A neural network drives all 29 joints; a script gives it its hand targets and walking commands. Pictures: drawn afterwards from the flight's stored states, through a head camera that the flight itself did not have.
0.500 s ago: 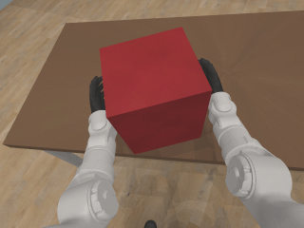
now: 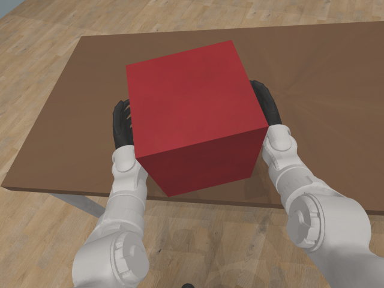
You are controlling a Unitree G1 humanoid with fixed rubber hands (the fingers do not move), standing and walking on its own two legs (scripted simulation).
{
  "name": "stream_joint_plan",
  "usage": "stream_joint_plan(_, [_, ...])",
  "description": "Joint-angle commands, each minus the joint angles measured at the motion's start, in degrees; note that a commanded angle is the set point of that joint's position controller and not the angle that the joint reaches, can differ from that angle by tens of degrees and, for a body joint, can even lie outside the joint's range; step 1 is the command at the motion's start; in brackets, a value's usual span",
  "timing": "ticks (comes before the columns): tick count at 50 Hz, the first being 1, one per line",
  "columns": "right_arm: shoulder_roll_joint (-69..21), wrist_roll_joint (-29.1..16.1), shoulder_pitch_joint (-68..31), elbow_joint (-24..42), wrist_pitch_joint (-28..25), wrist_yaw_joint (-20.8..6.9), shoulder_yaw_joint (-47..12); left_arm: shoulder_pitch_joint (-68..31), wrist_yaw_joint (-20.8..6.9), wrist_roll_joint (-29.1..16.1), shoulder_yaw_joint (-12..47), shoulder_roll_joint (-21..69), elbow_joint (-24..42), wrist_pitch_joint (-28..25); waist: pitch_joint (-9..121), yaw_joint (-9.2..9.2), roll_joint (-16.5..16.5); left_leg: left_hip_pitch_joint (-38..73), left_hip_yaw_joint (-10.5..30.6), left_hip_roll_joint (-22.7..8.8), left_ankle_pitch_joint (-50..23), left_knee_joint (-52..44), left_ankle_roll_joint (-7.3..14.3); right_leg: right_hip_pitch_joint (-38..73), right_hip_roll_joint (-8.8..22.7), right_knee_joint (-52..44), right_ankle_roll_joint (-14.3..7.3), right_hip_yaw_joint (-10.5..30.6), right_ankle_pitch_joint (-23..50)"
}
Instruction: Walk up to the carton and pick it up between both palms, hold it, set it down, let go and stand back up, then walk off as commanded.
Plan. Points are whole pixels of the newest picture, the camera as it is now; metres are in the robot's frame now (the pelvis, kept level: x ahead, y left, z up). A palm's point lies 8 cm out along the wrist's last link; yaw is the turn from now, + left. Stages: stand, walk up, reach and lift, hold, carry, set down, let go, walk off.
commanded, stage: reach and lift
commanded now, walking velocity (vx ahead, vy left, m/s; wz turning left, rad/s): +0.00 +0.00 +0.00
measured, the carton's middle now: (195, 128) +0.45 +0.10 +0.02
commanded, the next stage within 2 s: none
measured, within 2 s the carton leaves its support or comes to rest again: leaves its support in 1.16 s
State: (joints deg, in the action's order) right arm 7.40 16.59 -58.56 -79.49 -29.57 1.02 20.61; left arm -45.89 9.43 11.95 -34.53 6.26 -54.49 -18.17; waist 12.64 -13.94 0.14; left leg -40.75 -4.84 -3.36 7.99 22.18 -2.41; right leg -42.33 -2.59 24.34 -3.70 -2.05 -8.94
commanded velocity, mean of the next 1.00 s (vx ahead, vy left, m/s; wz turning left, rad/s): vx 0.00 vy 0.00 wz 0.00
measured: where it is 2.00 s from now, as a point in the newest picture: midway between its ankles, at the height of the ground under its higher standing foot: outside the picture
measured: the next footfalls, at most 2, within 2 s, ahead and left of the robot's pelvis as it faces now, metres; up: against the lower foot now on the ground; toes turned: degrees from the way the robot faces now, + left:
none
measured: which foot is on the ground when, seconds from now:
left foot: down 0.00-1.00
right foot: down 0.00-1.00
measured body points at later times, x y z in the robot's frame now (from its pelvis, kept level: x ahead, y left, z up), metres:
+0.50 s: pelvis +0.00 +0.00 +0.00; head +0.12 -0.02 +0.43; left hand +0.40 +0.24 +0.05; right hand +0.49 -0.05 +0.05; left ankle -0.01 +0.14 -0.73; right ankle +0.00 -0.07 -0.73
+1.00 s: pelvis -0.02 +0.01 +0.00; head +0.06 -0.01 +0.44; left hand +0.37 +0.21 +0.04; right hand +0.44 -0.08 +0.04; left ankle -0.01 +0.14 -0.73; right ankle +0.00 -0.07 -0.73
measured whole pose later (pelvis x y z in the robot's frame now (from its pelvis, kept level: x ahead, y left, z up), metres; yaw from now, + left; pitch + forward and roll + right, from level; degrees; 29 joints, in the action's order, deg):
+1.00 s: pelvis -0.02 +0.01 +0.00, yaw +0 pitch +24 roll +0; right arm 8.5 12.4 -52.8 -82.7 -29.2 3.7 12.5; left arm -40.8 11.6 6.5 -25.9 5.8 -55.9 -14.4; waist 15.4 -8.9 0.4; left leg -41.3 -4.2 -3.6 8.1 25.9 -1.9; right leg -40.8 -2.6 24.3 -3.2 -2.9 -7.3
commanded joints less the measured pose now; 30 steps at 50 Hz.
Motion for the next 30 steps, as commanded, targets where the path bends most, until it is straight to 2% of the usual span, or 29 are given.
stream_joint_plan(1, [-25.94, 9.86, -31.62, -7.04, -5.72, -5.63, -8.5, -23.53, -4.29, 5.53, 16.56, 26.36, -4.7, -1.79, 42.81, 1.18, -11.16, 0.87, -2.19, 1.78, -20.58, 1.79, 2.11, 41.55, 2.23, 2.69, 4.92, -2.68, 40.17])
stream_joint_plan(4, [-25.13, 10.01, -34.32, -5.85, -6.28, -5.75, -8.47, -24.64, -4.6, 4.86, 17.16, 26.56, -6.38, -1.97, 42.36, 1.53, -11.72, -0.57, -1.54, 1.69, -17.81, 1.49, 2.5, 41.04, 2.19, 2.47, 4.72, -2.36, 38.56])
stream_joint_plan(5, [-26.68, 9.51, -33.35, -5.03, -7.12, -5.29, -9.89, -24.15, -4.91, 4.59, 18.37, 26.99, -6.13, -2.74, 43.44, 1.61, -12.06, -0.84, -1.89, 2.1, -19.72, 1.85, 2.48, 42.22, 2.37, 3.07, 5.05, -2.57, 41.56])
stream_joint_plan(6, [-25.49, 9.42, -33.21, -7.33, -6.71, -5.54, -9.6, -23.82, -4.77, 4.73, 17.5, 26.41, -6.29, -2.47, 42.1, 2.24, -10.98, -0.86, -1.34, 1.58, -18.71, 1.23, 2.39, 41.8, 2.21, 3.17, 5.02, -2.7, 40.23])
stream_joint_plan(7, [-24.45, 9.53, -33.77, -6.85, -6.96, -5.75, -9.18, -24.57, -4.76, 3.98, 18.37, 26.51, -6.23, -2.48, 42.76, 2.34, -10.87, 0.05, -1.5, 1.74, -18.91, 1.96, 2.0, 40.98, 2.21, 2.57, 4.84, -2.44, 39.16])
stream_joint_plan(8, [-25.27, 9.23, -33.44, -6.53, -6.87, -5.8, -10.07, -24.24, -4.72, 4.33, 18.07, 26.19, -5.4, -2.81, 43.2, 1.46, -10.53, 0.24, -1.37, 1.85, -19.03, 1.88, 2.25, 40.81, 2.12, 3.01, 4.94, -2.56, 38.93])
stream_joint_plan(9, [-24.37, 9.58, -32.29, -8.11, -6.81, -5.54, -10.04, -24.26, -4.81, 3.79, 18.35, 25.82, -5.46, -2.76, 42.43, 2.49, -10.46, 0.42, -1.14, 1.53, -19.37, 1.9, 2.04, 40.09, 2.16, 2.81, 4.72, -2.84, 38.76])
stream_joint_plan(10, [-25.13, 8.92, -33.07, -7.22, -6.87, -5.61, -10.65, -23.73, -4.94, 3.62, 18.62, 25.75, -6.25, -3.0, 44.04, 1.64, -11.79, 0.19, -1.42, 1.74, -20.24, 2.48, 2.09, 40.88, 1.98, 3.79, 5.03, -2.53, 40.35])
stream_joint_plan(11, [-25.11, 9.27, -31.85, -8.84, -6.83, -5.28, -10.27, -23.28, -5.11, 3.45, 18.71, 26.26, -7.15, -2.79, 41.92, 3.31, -10.98, 0.27, -0.73, 1.7, -19.71, 2.23, 2.02, 41.5, 2.14, 3.02, 4.8, -2.61, 39.95])
stream_joint_plan(13, [-26.09, 8.4, -32.81, -8.11, -7.09, -5.31, -11.65, -23.23, -4.92, 3.82, 18.81, 26.31, -6.23, -2.84, 43.03, 2.17, -11.46, 0.32, -0.87, 1.47, -20.25, 2.1, 1.9, 42.33, 1.85, 3.68, 5.28, -2.55, 40.67])
stream_joint_plan(14, [-25.16, 8.44, -33.08, -8.38, -7.38, -5.21, -11.02, -24.39, -5.0, 3.44, 19.87, 26.3, -5.45, -2.87, 42.85, 3.18, -10.03, 1.07, -0.88, 1.8, -20.18, 2.16, 1.75, 41.85, 2.29, 3.18, 4.99, -2.78, 41.4])
stream_joint_plan(17, [-25.86, 7.12, -32.85, -7.16, -7.66, -4.87, -13.42, -22.15, -5.55, 3.27, 19.41, 26.06, -6.71, -2.8, 42.69, 2.88, -11.97, -1.54, -0.77, 1.94, -19.37, 2.31, 2.44, 44.57, 2.41, 4.75, 5.68, -2.24, 45.67])
stream_joint_plan(19, [-25.98, 7.02, -32.66, -7.48, -8.21, -4.62, -13.98, -22.66, -5.81, 2.83, 20.55, 26.63, -7.0, -3.26, 43.16, 3.76, -11.34, -1.87, -0.27, 1.72, -18.71, 1.67, 2.25, 45.54, 2.7, 5.28, 5.91, -2.15, 47.65])
stream_joint_plan(20, [-27.6, 6.0, -31.23, -8.54, -7.67, -4.52, -14.51, -23.1, -5.75, 3.09, 20.95, 26.14, -5.68, -3.16, 43.2, 3.41, -9.99, -0.25, -0.34, 2.06, -20.37, 1.93, 2.0, 45.9, 2.76, 4.68, 5.72, -1.54, 47.18])
stream_joint_plan(21, [-26.21, 6.46, -32.42, -7.58, -8.57, -4.63, -14.01, -22.77, -5.6, 2.4, 22.26, 27.22, -5.19, -3.43, 45.05, 4.05, -9.24, 2.17, 0.11, 1.77, -22.57, 2.81, 1.45, 43.42, 2.0, 4.48, 5.54, -2.51, 45.45])
stream_joint_plan(22, [-25.25, 6.91, -32.59, -8.34, -8.37, -4.59, -13.87, -22.55, -5.31, 2.14, 21.96, 26.9, -6.86, -3.27, 44.99, 4.08, -9.9, 1.51, 0.01, 1.57, -21.64, 3.02, 1.21, 41.98, 1.7, 4.42, 5.3, -2.71, 44.24])
stream_joint_plan(24, [-25.64, 5.91, -31.42, -8.95, -8.2, -4.52, -14.06, -22.25, -5.56, 1.84, 22.79, 27.22, -6.79, -2.93, 43.85, 4.51, -9.17, 3.67, 0.43, 1.55, -21.83, 2.87, 1.15, 41.69, 1.95, 3.27, 4.82, -2.61, 42.37])
stream_joint_plan(25, [-26.78, 5.65, -30.99, -8.16, -8.24, -4.27, -14.94, -22.52, -5.72, 1.64, 23.0, 26.96, -6.27, -3.35, 43.87, 4.42, -10.32, 3.03, 0.03, 1.88, -21.71, 3.07, 1.21, 43.02, 1.88, 3.47, 5.0, -2.38, 43.43])
stream_joint_plan(26, [-26.23, 5.23, -31.71, -8.47, -8.15, -4.43, -15.24, -22.55, -5.55, 1.36, 23.82, 27.67, -5.67, -2.86, 43.81, 4.9, -8.8, 3.81, 0.56, 1.6, -21.84, 3.09, 0.87, 42.37, 1.73, 3.77, 5.12, -2.58, 43.53])
stream_joint_plan(28, [-25.74, 4.92, -32.62, -8.06, -8.28, -4.3, -15.98, -22.96, -5.51, 1.2, 24.11, 27.95, -5.59, -2.67, 44.47, 4.83, -9.13, 4.62, 0.96, 1.49, -22.36, 3.72, 0.7, 42.0, 1.52, 3.33, 4.91, -2.81, 42.19])
stream_joint_plan(29, [-26.36, 4.52, -31.98, -7.07, -7.93, -3.92, -16.61, -21.94, -5.6, 0.52, 24.83, 27.29, -7.58, -2.6, 43.98, 4.61, -9.31, 3.41, 0.46, 1.87, -21.5, 3.95, 0.83, 42.25, 1.67, 3.37, 4.93, -2.36, 43.21])
stream_joint_plan(30, [-26.6, 4.36, -31.57, -7.45, -7.74, -3.94, -17.02, -22.4, -5.58, 0.34, 25.59, 28.1, -6.03, -2.56, 44.28, 5.43, -8.46, 4.27, 0.93, 1.76, -21.24, 3.78, 0.83, 41.82, 1.46, 3.26, 4.92, -2.53, 41.38])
